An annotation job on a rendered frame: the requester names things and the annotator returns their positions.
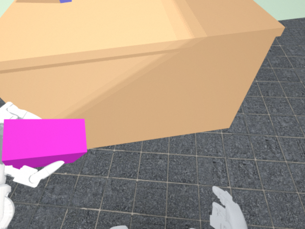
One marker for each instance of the sponge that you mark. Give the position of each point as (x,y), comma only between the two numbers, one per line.
(40,142)

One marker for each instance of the right robot hand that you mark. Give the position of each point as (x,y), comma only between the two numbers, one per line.
(230,217)

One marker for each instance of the left robot hand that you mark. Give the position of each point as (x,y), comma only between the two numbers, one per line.
(26,175)

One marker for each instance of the left robot forearm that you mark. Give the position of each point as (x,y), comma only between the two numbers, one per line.
(6,206)

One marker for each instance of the table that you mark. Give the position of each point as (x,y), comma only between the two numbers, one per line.
(134,70)

